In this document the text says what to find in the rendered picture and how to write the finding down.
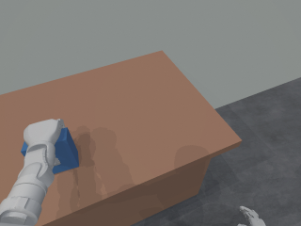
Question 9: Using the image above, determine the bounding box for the table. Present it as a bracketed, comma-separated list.
[0, 50, 242, 226]

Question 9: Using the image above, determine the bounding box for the sponge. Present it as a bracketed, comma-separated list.
[21, 127, 79, 174]

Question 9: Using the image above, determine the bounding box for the left robot forearm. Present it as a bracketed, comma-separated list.
[0, 141, 55, 226]

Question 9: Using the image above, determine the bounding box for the robot left hand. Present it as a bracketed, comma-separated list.
[24, 119, 66, 166]

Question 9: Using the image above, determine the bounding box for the robot right hand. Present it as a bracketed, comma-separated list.
[237, 206, 266, 226]

